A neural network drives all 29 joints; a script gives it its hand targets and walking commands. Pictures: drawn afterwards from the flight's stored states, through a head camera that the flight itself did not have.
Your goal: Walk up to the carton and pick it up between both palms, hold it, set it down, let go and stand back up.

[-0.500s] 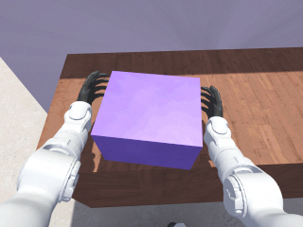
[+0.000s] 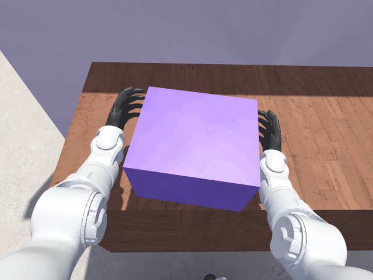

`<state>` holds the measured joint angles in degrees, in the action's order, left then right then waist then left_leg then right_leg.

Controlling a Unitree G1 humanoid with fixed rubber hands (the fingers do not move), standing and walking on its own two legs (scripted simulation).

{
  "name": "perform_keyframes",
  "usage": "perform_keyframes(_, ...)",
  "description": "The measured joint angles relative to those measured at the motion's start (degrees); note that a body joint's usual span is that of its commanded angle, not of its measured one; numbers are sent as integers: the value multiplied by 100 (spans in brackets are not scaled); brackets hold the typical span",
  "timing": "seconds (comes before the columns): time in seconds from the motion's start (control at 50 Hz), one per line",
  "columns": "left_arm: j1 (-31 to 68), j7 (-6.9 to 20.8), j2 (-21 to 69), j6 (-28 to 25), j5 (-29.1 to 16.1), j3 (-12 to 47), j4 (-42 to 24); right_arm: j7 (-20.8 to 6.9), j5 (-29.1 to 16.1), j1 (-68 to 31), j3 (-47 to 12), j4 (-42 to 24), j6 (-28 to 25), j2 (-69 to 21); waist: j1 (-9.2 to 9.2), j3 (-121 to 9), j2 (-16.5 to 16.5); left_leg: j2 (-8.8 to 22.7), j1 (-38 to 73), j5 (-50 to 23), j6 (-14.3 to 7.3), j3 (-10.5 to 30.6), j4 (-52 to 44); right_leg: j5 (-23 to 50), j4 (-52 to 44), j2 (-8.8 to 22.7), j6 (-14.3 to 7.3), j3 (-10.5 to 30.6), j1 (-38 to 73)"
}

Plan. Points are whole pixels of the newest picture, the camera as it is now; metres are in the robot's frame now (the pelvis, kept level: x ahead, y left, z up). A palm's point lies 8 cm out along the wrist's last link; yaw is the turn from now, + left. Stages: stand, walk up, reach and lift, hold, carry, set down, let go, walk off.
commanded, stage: reach and lift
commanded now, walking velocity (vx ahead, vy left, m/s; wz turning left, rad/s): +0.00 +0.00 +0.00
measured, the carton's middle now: (194, 149) +0.41 -0.04 +0.00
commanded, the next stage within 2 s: none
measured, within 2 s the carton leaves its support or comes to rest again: leaves its support in 0.84 s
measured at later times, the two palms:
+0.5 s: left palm (116, 124) +0.45 +0.13 +0.07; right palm (269, 149) +0.39 -0.21 +0.02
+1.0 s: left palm (110, 135) +0.41 +0.14 +0.07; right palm (273, 150) +0.38 -0.20 +0.05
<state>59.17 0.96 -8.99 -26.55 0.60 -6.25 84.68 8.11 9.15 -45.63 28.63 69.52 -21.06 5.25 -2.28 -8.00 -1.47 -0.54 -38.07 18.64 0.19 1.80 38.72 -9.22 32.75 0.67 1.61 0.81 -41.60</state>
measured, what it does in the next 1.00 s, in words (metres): stands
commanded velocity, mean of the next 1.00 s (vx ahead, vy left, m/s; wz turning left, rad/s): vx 0.00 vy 0.00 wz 0.00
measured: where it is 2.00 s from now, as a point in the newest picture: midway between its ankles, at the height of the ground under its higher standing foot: outside the picture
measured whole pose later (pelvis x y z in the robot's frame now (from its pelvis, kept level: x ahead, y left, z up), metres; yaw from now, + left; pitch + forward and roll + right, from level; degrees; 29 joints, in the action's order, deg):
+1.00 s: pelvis +0.00 +0.01 +0.01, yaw +0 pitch +14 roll -3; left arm 48.4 -1.7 -6.2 -30.3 -1.7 -5.8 80.6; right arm 8.2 8.2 -39.1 21.0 67.0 -21.9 5.6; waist -2.3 -9.0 -3.9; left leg 0.6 -31.4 17.6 0.2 2.4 35.2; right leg -5.4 23.8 -0.3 2.0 0.1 -32.2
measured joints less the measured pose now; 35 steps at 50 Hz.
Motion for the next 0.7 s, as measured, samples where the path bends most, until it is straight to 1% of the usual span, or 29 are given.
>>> perform_keyframes(0.08, -57, -44, 62, -67, 155, -96, 1, -64, 72, 88, 95, 1, -33, 0, 0, 88, -1, 7, 136, 0, 0, 30, -45, 46, -166, -2, 18, -33, 205)
perform_keyframes(0.18, -91, -99, 123, -106, 176, -101, 1, -111, 87, 141, 191, -1, -56, 0, -5, 92, -1, 10, 162, 1, 0, 31, -74, 97, -293, -3, 39, -35, 278)
perform_keyframes(0.36, -149, -161, 155, -157, 262, -101, 1, -156, 87, 229, 192, -1, -126, 0, -5, 92, -24, 26, 238, 1, 0, 42, -126, 114, -385, -16, 40, -48, 375)
perform_keyframes(0.46, -194, -177, 162, -220, 274, -102, 0, -133, 88, 267, 147, -2, -221, -4, -5, 92, -84, 39, 261, 0, 0, 56, -138, 138, -451, -29, 41, -65, 427)
perform_keyframes(0.62, -401, -206, 203, -392, 264, -101, -1, -38, 88, 440, -80, 0, -367, -4, -5, 83, -154, 86, 421, -11, 0, 59, -200, 207, -629, -73, 41, -71, 638)
perform_keyframes(0.7, -491, -227, 240, -416, 264, -102, -6, -38, 88, 524, -115, 0, -390, -3, -5, 57, -175, 102, 461, -19, 0, 61, -224, 241, -686, -88, 41, -73, 693)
